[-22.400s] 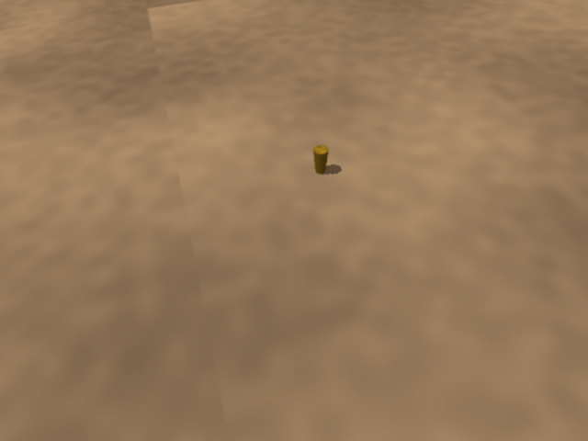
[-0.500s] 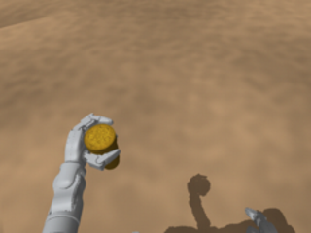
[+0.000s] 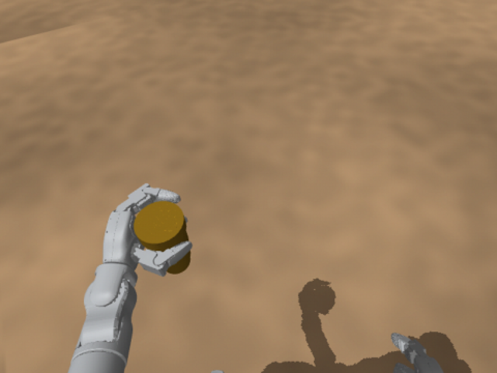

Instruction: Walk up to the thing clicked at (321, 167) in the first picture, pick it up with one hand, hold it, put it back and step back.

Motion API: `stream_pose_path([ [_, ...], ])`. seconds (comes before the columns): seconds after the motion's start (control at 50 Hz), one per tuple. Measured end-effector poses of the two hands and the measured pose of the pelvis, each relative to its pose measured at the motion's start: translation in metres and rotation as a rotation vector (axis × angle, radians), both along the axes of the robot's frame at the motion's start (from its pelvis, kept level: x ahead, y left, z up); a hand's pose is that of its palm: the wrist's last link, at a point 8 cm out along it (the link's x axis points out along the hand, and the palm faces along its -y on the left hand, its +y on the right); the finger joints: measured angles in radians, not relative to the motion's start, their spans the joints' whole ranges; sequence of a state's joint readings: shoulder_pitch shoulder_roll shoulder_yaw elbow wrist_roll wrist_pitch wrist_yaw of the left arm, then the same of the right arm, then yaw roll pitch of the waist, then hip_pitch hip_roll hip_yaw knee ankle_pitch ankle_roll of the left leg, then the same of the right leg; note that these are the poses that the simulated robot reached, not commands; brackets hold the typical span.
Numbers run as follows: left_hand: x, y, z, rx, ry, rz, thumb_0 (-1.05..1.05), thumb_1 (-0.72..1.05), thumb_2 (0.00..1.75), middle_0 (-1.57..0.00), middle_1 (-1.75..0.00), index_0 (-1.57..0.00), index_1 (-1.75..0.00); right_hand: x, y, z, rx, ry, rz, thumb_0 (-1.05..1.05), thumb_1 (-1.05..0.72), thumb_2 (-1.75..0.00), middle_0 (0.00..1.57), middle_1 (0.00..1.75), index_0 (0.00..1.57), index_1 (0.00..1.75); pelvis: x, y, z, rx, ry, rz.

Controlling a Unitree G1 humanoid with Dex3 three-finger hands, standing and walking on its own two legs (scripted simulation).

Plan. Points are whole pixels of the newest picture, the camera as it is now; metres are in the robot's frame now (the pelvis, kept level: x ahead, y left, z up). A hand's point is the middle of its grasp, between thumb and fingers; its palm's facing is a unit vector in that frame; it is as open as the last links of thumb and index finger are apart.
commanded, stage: crouch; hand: left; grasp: from the side
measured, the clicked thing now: (168, 243) +0.33 +0.16 +0.02
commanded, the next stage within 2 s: lower in 1.96 s
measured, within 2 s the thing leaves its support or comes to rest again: neither
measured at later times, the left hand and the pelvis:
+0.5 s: hand (177, 255) +0.34 +0.17 -0.06, palm faces +0.02 -1.00 +0.00, open 9.7 cm; pelvis -0.02 +0.00 -0.06, yaw +0 degrees
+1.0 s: hand (196, 282) +0.38 +0.17 -0.31, palm faces +0.02 -1.00 -0.03, open 9.7 cm; pelvis -0.07 +0.00 -0.28, yaw -3 degrees
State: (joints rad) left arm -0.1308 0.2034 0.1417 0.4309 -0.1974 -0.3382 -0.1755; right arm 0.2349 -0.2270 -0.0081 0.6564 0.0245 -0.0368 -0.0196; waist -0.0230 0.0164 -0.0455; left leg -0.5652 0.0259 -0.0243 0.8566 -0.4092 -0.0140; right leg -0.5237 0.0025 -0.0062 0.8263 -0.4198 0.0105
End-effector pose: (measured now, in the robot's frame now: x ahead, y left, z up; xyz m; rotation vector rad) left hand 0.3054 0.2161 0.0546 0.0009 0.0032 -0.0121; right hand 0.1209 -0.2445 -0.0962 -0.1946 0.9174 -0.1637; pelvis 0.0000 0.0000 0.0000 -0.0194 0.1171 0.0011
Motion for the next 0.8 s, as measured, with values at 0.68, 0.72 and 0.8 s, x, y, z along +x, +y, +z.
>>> stream_pose_path([
  [0.68, 0.034, 0.013, -0.214, 0.008, -0.009, 0.031, 0.0, -0.34, 1.08, -0.81, -1.01, -0.75, -1.01, -0.052, -0.021, -0.158, -0.064, 0.203, 0.072, 0.01, -0.89, -0.91, 0.2, 0.29, 0.2, 0.3, -0.039, -0.002, -0.153, -0.02, 0.374, -0.011],
  [0.72, 0.036, 0.014, -0.234, 0.01, -0.008, 0.032, 0.0, -0.34, 1.08, -0.81, -1.01, -0.75, -1.0, -0.058, -0.018, -0.18, -0.055, 0.224, 0.074, 0.01, -0.89, -0.91, 0.2, 0.29, 0.2, 0.3, -0.044, -0.001, -0.171, -0.021, 0.396, -0.015],
  [0.8, 0.041, 0.015, -0.271, 0.016, 0.0, 0.035, 0.0, -0.34, 1.08, -0.81, -1.01, -0.75, -1.0, -0.069, -0.012, -0.219, -0.037, 0.26, 0.078, 0.01, -0.89, -0.91, 0.2, 0.29, 0.2, 0.3, -0.054, 0.0, -0.203, -0.023, 0.433, -0.022],
])
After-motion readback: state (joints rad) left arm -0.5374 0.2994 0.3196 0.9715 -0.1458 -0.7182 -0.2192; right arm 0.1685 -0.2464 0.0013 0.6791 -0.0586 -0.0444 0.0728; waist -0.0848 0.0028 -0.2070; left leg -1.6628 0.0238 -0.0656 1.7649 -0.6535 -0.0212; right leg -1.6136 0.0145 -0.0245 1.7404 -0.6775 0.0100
